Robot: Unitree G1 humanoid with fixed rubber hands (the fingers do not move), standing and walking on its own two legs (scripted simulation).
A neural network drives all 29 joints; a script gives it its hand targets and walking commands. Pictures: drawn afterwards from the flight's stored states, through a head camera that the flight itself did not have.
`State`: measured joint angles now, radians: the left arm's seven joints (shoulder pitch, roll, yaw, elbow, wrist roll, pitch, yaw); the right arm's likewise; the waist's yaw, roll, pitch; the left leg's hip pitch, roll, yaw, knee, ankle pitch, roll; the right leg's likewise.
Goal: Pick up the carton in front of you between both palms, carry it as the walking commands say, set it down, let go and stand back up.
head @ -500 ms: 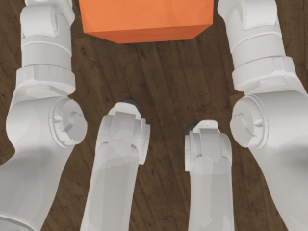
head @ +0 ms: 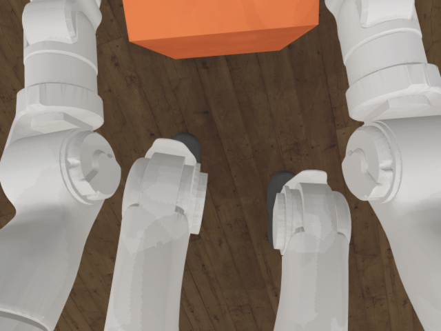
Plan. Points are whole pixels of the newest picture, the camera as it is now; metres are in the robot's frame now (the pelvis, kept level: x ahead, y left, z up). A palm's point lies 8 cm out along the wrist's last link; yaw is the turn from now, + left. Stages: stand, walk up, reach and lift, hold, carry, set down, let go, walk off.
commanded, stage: set down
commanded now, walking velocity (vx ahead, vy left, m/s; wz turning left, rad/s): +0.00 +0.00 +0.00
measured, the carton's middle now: out of the picture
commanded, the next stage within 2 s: let go in 1.80 s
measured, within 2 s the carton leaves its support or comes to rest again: neither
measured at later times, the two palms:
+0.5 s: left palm out of the picture +0.51 +0.28 -0.20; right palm out of the picture +0.58 -0.02 -0.19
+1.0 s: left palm out of the picture +0.53 +0.32 -0.13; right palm out of the picture +0.61 -0.03 -0.12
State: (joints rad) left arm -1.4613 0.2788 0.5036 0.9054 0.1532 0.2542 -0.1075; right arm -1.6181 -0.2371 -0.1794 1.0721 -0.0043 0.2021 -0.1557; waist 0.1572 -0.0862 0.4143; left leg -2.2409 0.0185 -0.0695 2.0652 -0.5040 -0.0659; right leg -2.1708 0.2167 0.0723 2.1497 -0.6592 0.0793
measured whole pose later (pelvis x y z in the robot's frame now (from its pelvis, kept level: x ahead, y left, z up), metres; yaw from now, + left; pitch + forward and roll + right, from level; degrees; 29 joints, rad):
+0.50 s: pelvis +0.00 +0.00 -0.01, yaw +0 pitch +35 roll +1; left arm -1.52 0.33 0.57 1.00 0.17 0.19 -0.16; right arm -1.62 -0.22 -0.23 1.01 -0.06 0.18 -0.07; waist 0.14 -0.07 0.51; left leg -2.22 0.03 -0.06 2.12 -0.52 -0.06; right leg -2.15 0.18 0.05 2.21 -0.68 0.06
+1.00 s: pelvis -0.01 +0.01 +0.01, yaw +1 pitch +36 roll -2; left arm -1.55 0.45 0.31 1.04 -0.11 0.16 0.01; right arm -1.61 -0.34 -0.07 0.96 0.12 0.24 -0.15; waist 0.13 -0.06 0.41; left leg -2.20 0.01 -0.06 2.04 -0.48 -0.03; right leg -2.10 0.10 0.03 2.12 -0.66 0.05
